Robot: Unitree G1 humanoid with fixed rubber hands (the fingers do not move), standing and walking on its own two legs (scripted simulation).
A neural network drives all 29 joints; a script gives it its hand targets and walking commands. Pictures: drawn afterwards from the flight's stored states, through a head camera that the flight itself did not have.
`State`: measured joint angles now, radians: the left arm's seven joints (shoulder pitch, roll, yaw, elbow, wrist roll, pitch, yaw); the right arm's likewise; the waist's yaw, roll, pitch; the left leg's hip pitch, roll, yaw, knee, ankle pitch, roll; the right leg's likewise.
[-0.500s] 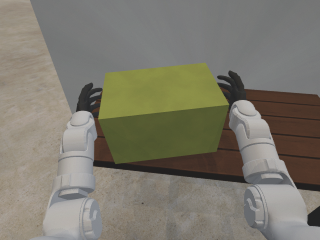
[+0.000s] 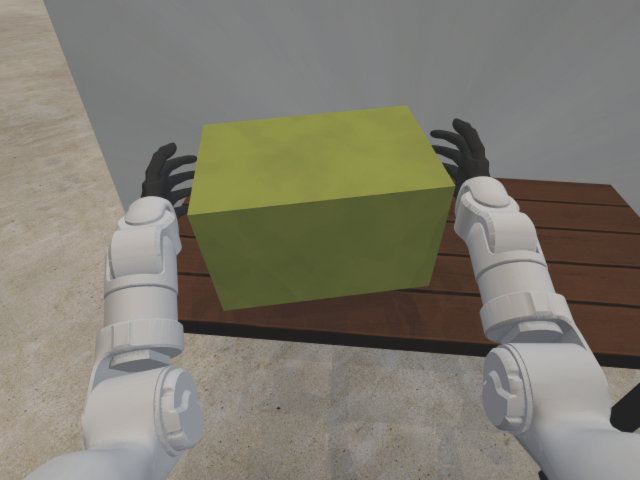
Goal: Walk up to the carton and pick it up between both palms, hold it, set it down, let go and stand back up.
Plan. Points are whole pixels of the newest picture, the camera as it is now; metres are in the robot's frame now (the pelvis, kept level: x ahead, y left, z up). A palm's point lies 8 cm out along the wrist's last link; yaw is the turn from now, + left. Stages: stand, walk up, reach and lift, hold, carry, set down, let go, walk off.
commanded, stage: reach and lift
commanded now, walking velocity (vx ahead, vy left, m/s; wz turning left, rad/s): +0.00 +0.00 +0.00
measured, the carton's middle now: (317, 206) +0.44 +0.02 +0.15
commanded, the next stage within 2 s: hold in 0.64 s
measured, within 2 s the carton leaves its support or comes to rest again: neither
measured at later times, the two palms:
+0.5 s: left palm (167, 197) +0.38 +0.20 +0.20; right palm (479, 177) +0.39 -0.18 +0.23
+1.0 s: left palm (160, 195) +0.36 +0.20 +0.22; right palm (492, 171) +0.37 -0.18 +0.25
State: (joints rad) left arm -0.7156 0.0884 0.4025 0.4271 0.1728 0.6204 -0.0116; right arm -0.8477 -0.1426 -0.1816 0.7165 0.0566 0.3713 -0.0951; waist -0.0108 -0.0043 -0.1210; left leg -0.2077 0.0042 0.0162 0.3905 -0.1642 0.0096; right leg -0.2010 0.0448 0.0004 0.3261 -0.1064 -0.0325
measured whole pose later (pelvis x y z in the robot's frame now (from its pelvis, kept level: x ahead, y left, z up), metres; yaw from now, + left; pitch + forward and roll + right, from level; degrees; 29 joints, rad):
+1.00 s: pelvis -0.01 +0.00 +0.00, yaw +0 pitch -3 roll -1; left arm -0.74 0.10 0.33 0.33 0.18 0.77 -0.01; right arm -0.87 -0.18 -0.18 0.65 0.12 0.47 -0.10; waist -0.03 -0.01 -0.13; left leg -0.19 0.00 0.02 0.39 -0.15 0.01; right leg -0.18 0.04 0.00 0.32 -0.09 -0.03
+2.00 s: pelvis +0.00 +0.00 +0.00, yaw +0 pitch -2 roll -1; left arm -0.75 0.10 0.32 0.31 0.19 0.82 -0.01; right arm -0.88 -0.19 -0.18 0.62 0.15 0.51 -0.11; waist -0.03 -0.01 -0.13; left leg -0.19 0.00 0.02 0.39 -0.16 0.01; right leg -0.18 0.04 0.00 0.32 -0.10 -0.03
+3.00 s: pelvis +0.00 +0.00 +0.00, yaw +0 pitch -2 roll -1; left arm -0.75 0.10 0.32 0.31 0.19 0.82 -0.01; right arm -0.88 -0.20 -0.18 0.62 0.15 0.51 -0.10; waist -0.03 -0.01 -0.13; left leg -0.19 0.00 0.02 0.39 -0.16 0.01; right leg -0.18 0.04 0.00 0.32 -0.10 -0.03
